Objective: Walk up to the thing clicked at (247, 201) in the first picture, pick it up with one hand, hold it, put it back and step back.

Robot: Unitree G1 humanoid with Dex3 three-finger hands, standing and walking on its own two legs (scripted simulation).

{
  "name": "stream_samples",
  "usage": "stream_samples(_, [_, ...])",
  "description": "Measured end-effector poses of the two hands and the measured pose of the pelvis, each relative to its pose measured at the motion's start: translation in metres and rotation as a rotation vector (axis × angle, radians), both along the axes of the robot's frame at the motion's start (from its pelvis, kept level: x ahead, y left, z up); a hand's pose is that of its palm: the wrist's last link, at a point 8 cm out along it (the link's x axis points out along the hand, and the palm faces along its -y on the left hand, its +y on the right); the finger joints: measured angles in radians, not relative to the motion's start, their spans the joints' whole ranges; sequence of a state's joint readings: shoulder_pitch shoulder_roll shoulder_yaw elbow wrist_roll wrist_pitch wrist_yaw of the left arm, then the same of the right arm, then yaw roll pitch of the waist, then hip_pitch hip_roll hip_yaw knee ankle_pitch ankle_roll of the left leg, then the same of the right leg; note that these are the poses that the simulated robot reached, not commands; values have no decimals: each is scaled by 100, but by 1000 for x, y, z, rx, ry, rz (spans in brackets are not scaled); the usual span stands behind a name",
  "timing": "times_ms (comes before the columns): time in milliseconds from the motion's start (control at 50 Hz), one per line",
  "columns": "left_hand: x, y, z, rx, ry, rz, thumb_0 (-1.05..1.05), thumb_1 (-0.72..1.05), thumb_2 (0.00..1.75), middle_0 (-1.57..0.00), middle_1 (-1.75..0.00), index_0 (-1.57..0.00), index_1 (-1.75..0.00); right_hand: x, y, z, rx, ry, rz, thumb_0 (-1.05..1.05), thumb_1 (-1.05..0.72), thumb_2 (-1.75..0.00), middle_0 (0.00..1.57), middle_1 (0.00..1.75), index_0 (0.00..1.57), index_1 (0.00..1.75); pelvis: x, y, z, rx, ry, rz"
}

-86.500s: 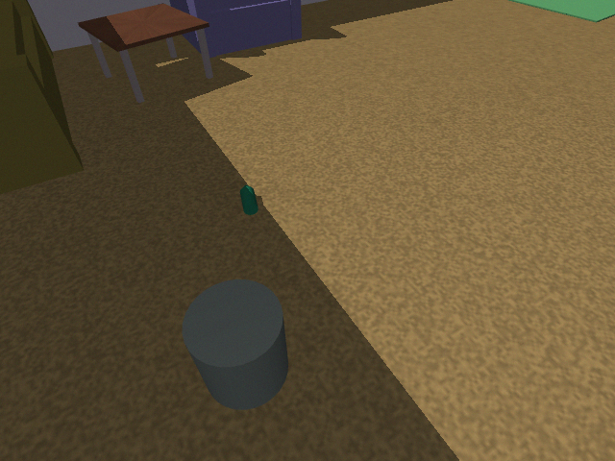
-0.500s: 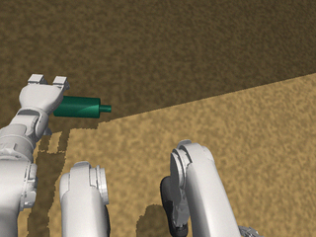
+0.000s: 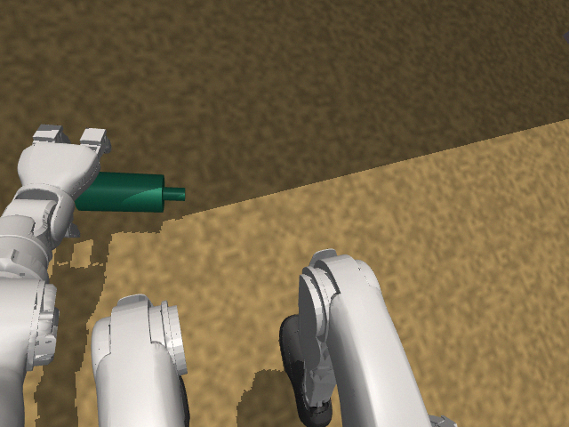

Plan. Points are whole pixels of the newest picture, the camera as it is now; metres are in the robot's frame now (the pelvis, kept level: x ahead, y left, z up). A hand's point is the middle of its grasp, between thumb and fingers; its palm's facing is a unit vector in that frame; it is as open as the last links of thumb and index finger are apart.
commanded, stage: rise first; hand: left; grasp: from above
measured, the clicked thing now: (134, 192) +0.52 +0.15 -0.30
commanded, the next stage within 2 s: approach in 0.86 s
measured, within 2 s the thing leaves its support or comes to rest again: neither
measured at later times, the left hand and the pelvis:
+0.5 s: hand (69, 194) +0.48 +0.22 -0.17, palm faces -0.47 +0.03 -0.88, open 14.1 cm; pelvis +0.00 +0.00 +0.00, yaw +0 degrees
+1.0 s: hand (66, 197) +0.47 +0.22 -0.17, palm faces -0.47 +0.04 -0.88, open 14.1 cm; pelvis +0.00 +0.00 +0.01, yaw +0 degrees
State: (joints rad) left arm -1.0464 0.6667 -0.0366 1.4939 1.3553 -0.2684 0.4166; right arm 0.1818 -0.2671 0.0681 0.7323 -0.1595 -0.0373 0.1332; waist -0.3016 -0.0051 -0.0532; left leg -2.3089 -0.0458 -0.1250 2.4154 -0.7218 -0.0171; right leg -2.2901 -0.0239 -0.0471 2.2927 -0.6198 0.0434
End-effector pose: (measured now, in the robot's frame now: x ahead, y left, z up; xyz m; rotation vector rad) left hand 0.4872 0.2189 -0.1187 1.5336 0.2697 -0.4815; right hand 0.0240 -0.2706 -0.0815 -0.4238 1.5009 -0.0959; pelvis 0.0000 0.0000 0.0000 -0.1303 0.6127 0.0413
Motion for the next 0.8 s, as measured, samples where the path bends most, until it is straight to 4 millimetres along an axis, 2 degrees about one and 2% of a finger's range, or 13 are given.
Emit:
stream_samples(200, [1,-1,-4,-1,0,2,0,-52,102,-7,-100,-7,-99,-4,2,0,2,-1,-4,0,-91,-90,20,30,20,30,0,1,-2,-5,0,-3])
stream_samples(420, [1,3,5,14,-3,24,0,-51,102,-7,-100,-8,-99,-2,3,0,14,-12,-1,0,-92,-90,20,30,20,30,-1,0,1,-1,0,-1])
stream_samples(640, [-4,-1,10,-3,9,-3,0,-52,103,-8,-100,-8,-100,-2,0,5,4,-21,4,0,-92,-90,20,30,20,30,-3,0,4,-2,-6,-1])
stream_samples(800, [-4,5,12,4,-10,6,0,-52,103,-8,-100,-7,-100,-2,0,7,-3,-25,7,0,-92,-90,20,30,20,30,-4,1,4,-4,-7,1])
